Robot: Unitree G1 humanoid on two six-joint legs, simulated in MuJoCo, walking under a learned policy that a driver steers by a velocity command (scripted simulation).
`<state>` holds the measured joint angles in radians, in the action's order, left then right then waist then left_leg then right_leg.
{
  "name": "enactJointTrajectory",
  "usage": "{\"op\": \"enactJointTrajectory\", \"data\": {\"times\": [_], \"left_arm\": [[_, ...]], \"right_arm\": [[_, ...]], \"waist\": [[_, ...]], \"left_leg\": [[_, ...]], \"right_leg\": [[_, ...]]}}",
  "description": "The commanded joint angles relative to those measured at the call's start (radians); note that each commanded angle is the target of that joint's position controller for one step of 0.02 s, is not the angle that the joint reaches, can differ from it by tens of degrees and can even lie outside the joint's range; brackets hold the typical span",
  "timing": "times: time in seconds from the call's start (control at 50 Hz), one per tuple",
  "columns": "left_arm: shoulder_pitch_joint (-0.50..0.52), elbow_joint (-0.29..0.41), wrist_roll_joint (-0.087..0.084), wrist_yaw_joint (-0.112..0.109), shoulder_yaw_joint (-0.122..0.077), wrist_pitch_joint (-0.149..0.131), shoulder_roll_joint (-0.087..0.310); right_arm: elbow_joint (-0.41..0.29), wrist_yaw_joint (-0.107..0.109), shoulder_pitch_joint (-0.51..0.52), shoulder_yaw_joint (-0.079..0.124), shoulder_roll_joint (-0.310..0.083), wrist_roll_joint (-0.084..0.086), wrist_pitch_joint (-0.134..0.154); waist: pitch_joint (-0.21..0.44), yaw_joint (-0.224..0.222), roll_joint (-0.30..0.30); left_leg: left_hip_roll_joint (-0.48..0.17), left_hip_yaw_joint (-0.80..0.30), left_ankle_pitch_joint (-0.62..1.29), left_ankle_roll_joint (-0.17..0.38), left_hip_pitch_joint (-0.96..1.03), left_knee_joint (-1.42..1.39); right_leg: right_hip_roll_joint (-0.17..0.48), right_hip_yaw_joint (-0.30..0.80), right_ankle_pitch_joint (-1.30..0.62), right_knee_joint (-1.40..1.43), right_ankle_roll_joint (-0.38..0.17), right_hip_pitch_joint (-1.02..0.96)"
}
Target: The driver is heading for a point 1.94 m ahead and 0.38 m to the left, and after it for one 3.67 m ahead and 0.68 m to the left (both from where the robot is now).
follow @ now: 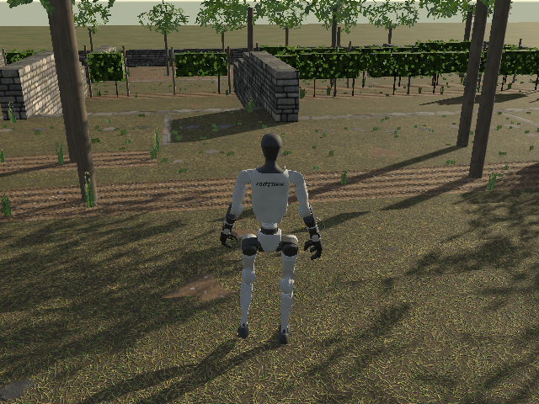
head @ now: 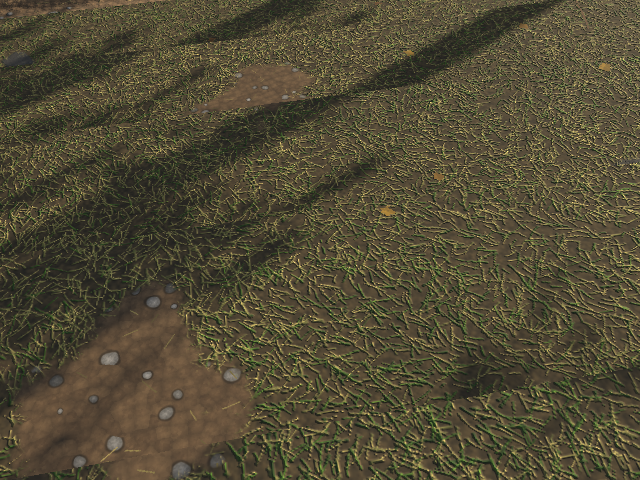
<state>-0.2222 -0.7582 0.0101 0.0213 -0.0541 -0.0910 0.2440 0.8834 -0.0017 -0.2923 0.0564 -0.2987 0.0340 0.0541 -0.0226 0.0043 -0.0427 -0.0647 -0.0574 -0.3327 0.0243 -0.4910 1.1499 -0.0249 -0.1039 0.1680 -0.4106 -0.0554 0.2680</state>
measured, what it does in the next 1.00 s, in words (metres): walks ahead, turning left: left foot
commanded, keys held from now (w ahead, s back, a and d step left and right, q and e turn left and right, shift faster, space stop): w+q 0.46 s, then w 0.54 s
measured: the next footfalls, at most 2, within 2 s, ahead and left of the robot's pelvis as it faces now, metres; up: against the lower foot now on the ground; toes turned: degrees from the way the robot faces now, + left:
left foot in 0.38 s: +0.35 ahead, +0.18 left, +0.00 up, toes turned +15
right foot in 1.08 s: +0.84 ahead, +0.03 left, -0.15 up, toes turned +20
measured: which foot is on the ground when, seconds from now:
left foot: up 0.00-0.36, down 0.38-1.00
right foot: down 0.00-0.38, up 0.40-1.00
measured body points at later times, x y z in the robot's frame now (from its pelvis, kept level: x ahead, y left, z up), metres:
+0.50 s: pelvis +0.26 +0.09 -0.01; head +0.30 +0.11 +0.44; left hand +0.28 +0.38 -0.13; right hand +0.46 -0.14 -0.12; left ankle +0.31 +0.17 -0.74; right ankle +0.19 -0.09 -0.64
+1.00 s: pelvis +0.56 +0.10 -0.06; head +0.58 +0.11 +0.39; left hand +0.69 +0.42 -0.14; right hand +0.63 -0.17 -0.19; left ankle +0.31 +0.17 -0.74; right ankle +0.80 +0.03 -0.77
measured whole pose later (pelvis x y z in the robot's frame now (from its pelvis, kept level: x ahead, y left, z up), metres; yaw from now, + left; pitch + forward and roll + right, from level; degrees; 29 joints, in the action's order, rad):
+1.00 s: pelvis +0.56 +0.10 -0.06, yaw +22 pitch +3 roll +2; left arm -0.07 -0.72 0.00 0.09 -0.07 -0.11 0.31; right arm 0.80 0.05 -0.49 0.07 -0.27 0.02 0.05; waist 0.03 0.10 0.04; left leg 0.05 -0.10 -0.72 0.01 -0.01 0.68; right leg 0.08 0.08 -0.40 -0.50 -0.03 0.62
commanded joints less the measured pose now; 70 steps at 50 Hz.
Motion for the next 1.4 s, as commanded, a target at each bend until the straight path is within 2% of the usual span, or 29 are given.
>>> {"op": "enactJointTrajectory", "data": {"times": [0.02,0.16,0.28,0.32,0.36,0.38,0.4,0.42,0.44,0.5,0.58,0.66,0.76,0.84,0.88,0.92,1.0,1.04,1.08,1.1,1.12,1.14,1.18,1.22,1.24,1.26,1.3,1.32,1.4], "left_arm": [[0.000,0.026,0.005,-0.003,-0.031,-0.030,0.101],[-0.044,-0.028,0.003,-0.030,-0.051,-0.018,0.148],[-0.128,-0.079,-0.026,-0.038,-0.068,0.023,0.183],[-0.100,-0.072,-0.036,-0.044,-0.076,0.036,0.215],[-0.056,-0.065,-0.042,-0.053,-0.077,0.047,0.238],[-0.069,-0.049,-0.022,-0.056,-0.064,0.041,0.209],[-0.161,0.003,0.018,-0.043,-0.019,0.016,0.056],[-0.074,0.020,-0.023,-0.027,-0.024,-0.025,0.119],[0.013,0.047,-0.060,-0.020,-0.035,-0.044,0.165],[-0.008,0.019,-0.014,-0.033,-0.044,-0.041,0.167],[0.006,0.024,-0.006,-0.037,-0.037,0.005,0.129],[0.072,0.026,0.010,-0.023,-0.022,-0.005,0.095],[0.193,0.064,-0.015,0.009,-0.040,-0.021,0.151],[0.297,0.124,-0.035,0.055,-0.042,-0.048,0.154],[0.301,0.125,-0.002,0.074,-0.027,-0.055,0.119],[0.280,0.106,-0.005,0.088,-0.011,-0.052,0.067],[0.253,0.098,-0.017,0.063,-0.009,-0.028,0.090],[0.116,0.053,-0.015,0.048,-0.031,-0.028,0.145],[-0.264,-0.068,-0.006,0.034,-0.065,-0.019,0.222],[-0.363,-0.108,0.034,0.043,-0.046,-0.024,0.250],[-0.399,-0.115,0.012,0.047,-0.052,0.003,0.282],[-0.413,-0.132,-0.027,0.045,-0.073,0.031,0.307],[-0.208,-0.107,-0.033,0.012,-0.041,0.045,0.228],[-0.061,-0.076,0.016,0.016,-0.010,0.003,0.165],[-0.037,-0.090,0.019,0.025,-0.002,-0.007,0.142],[-0.011,-0.098,0.009,0.022,0.014,-0.020,0.087],[-0.018,-0.105,0.012,-0.012,0.007,-0.021,0.124],[-0.056,-0.117,0.007,-0.025,0.008,-0.017,0.121],[-0.162,-0.155,-0.034,-0.037,-0.011,0.006,0.157]], "right_arm": [[-0.052,0.006,-0.043,0.022,-0.044,0.001,-0.021],[-0.122,-0.019,0.133,0.011,-0.007,-0.014,-0.018],[-0.218,-0.053,0.272,0.006,-0.005,-0.013,-0.022],[-0.230,-0.059,0.228,0.022,-0.033,-0.013,-0.026],[-0.190,-0.053,0.005,0.072,-0.119,-0.007,-0.022],[-0.155,-0.030,-0.157,0.108,-0.210,-0.009,-0.030],[-0.162,-0.024,-0.124,0.119,-0.305,0.002,-0.024],[-0.190,-0.032,-0.163,0.097,-0.239,-0.007,-0.009],[-0.181,-0.035,-0.134,0.079,-0.174,-0.014,0.001],[-0.211,-0.023,0.038,0.043,-0.067,-0.036,0.001],[-0.201,-0.011,0.027,0.046,-0.093,-0.033,0.016],[-0.182,0.004,0.004,0.060,-0.131,-0.046,0.015],[-0.147,-0.005,-0.125,0.049,-0.099,-0.035,0.017],[-0.102,0.037,-0.278,0.063,-0.118,-0.028,0.009],[-0.127,0.064,-0.197,0.052,-0.108,-0.016,0.006],[-0.141,0.057,-0.164,0.048,-0.107,-0.016,0.003],[-0.126,0.053,-0.198,0.049,-0.103,0.004,0.003],[-0.107,0.053,-0.198,0.047,-0.108,-0.009,-0.002],[-0.080,0.033,-0.167,0.037,-0.094,0.001,0.005],[-0.034,0.012,-0.369,0.008,0.057,0.005,0.020],[-0.051,0.007,-0.478,-0.012,0.033,0.026,0.048],[-0.108,0.012,-0.383,-0.004,-0.026,0.048,0.057],[-0.185,0.052,-0.125,-0.006,-0.046,0.043,0.039],[-0.192,0.066,-0.089,-0.004,-0.062,0.002,0.005],[-0.192,0.065,-0.065,-0.006,-0.025,-0.016,-0.006],[-0.195,0.055,-0.046,0.005,-0.032,-0.004,-0.003],[-0.222,0.044,0.045,0.006,-0.012,-0.043,0.012],[-0.222,0.038,0.067,-0.002,0.015,-0.056,0.019],[-0.254,0.002,0.186,-0.016,0.052,-0.025,0.022]], "waist": [[0.019,0.014,0.125],[-0.039,-0.030,0.085],[-0.082,-0.074,0.088],[-0.030,-0.028,0.123],[0.101,0.109,0.109],[0.202,0.169,0.014],[0.278,0.041,-0.223],[0.403,0.109,-0.128],[0.265,0.123,-0.082],[0.097,0.003,0.012],[0.047,-0.021,0.003],[0.092,0.005,-0.012],[0.005,0.067,0.003],[-0.051,0.114,-0.027],[-0.081,0.089,-0.007],[-0.077,0.099,0.007],[-0.086,0.102,0.021],[-0.026,0.046,0.007],[0.154,-0.155,0.028],[0.317,-0.106,0.345],[0.476,-0.090,0.488],[0.536,-0.116,0.399],[0.260,-0.064,0.095],[0.128,0.011,-0.010],[0.070,0.031,0.046],[-0.002,0.063,0.094],[-0.049,0.041,0.173],[-0.006,0.030,0.157],[0.005,-0.032,0.099]], "left_leg": [[-0.071,-0.055,0.094,-0.018,-0.131,-0.006],[-0.058,-0.009,0.398,-0.016,-0.195,-0.341],[-0.025,0.089,0.272,0.038,-0.226,-0.491],[0.034,0.147,0.167,0.074,-0.111,-0.496],[0.120,0.177,0.204,0.131,0.217,-0.572],[0.027,-0.009,0.212,0.191,0.517,-0.599],[-0.207,-0.569,0.069,0.376,0.811,-0.703],[-0.272,-0.792,-0.056,0.417,0.884,-0.842],[-0.250,-0.646,0.013,0.357,0.808,-0.859],[-0.140,-0.333,0.348,0.274,0.418,-0.861],[-0.093,-0.200,0.438,0.265,0.244,-0.933],[-0.019,-0.064,0.572,0.212,0.198,-0.897],[-0.131,-0.226,0.409,0.244,0.487,-0.788],[-0.238,-0.407,0.303,0.259,0.828,-0.679],[-0.130,-0.251,0.197,0.207,0.461,-0.670],[-0.064,-0.170,0.061,0.170,0.188,-0.679],[-0.056,-0.161,0.093,0.107,0.341,-0.517],[-0.054,-0.167,0.277,0.080,0.433,-0.311],[0.029,-0.081,0.290,-0.008,0.207,0.201],[0.172,-0.124,-0.578,-0.070,-0.227,0.749],[0.154,-0.210,-0.561,-0.086,-0.348,0.905],[0.133,-0.179,-0.465,-0.083,-0.444,0.915],[0.023,0.028,-0.207,-0.068,-0.563,0.800],[-0.070,-0.052,-0.105,-0.024,-0.394,0.648],[-0.077,-0.051,-0.141,0.000,-0.350,0.589],[-0.101,-0.094,0.022,0.027,-0.347,0.373],[-0.063,-0.005,0.273,-0.017,-0.188,-0.059],[-0.050,0.009,0.368,-0.035,-0.124,-0.178],[0.003,0.041,0.477,-0.033,-0.080,-0.481]], "right_leg": [[0.282,0.205,-0.148,0.268,-0.153,-0.095],[0.262,-0.006,-0.248,0.280,-0.115,-0.163],[0.323,-0.073,-0.376,0.185,-0.090,-0.342],[0.325,-0.101,-0.683,0.068,-0.065,-0.368],[0.276,-0.140,-0.830,-0.243,-0.015,-0.302],[0.230,-0.149,-0.561,-0.551,0.033,-0.080],[0.010,-0.041,0.382,-0.906,0.094,0.349],[-0.011,0.191,0.449,-1.019,0.075,0.474],[0.041,0.202,0.366,-0.998,0.048,0.558],[0.149,0.188,0.170,-0.793,0.046,0.388],[0.153,0.156,0.061,-0.573,0.085,0.307],[0.086,0.102,-0.295,-0.386,0.086,0.162],[0.143,0.188,-0.216,-0.406,0.032,0.531],[0.183,0.289,-0.088,-0.384,0.022,0.992],[0.148,0.209,-0.474,-0.215,0.018,0.652],[0.094,0.155,-0.648,-0.153,0.012,0.325],[0.113,0.186,-0.605,0.003,0.040,0.282],[0.127,0.172,-0.580,0.047,0.035,0.186],[0.136,0.093,-0.644,-0.007,0.002,-0.350],[0.308,0.260,-1.016,-0.374,-0.116,-0.811],[0.391,0.488,-1.014,-0.367,-0.192,-0.881],[0.466,0.676,-0.449,-0.163,-0.266,-0.856],[0.450,0.794,0.123,0.118,-0.271,-0.486],[0.447,0.705,-0.004,0.097,-0.266,-0.095],[0.396,0.601,-0.045,0.099,-0.241,0.042],[0.318,0.485,-0.052,0.119,-0.176,0.106],[0.177,0.255,-0.263,0.194,-0.149,0.208],[0.169,0.221,-0.360,0.182,-0.153,0.174],[0.219,0.219,-0.416,0.190,-0.145,-0.044]]}}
